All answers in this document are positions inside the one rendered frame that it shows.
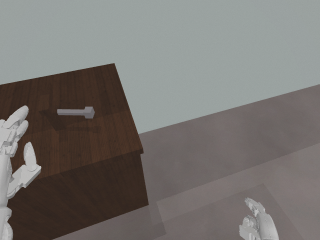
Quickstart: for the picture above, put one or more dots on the tap lever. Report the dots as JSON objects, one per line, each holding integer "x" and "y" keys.
{"x": 88, "y": 112}

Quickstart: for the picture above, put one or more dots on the counter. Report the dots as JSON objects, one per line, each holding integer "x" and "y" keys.
{"x": 91, "y": 168}

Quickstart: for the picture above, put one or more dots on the left robot forearm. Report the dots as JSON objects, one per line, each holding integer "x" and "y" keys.
{"x": 6, "y": 231}

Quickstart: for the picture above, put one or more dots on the robot left hand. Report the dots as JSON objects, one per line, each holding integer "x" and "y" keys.
{"x": 11, "y": 132}

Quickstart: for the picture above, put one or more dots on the robot right hand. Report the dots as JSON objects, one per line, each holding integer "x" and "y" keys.
{"x": 260, "y": 228}

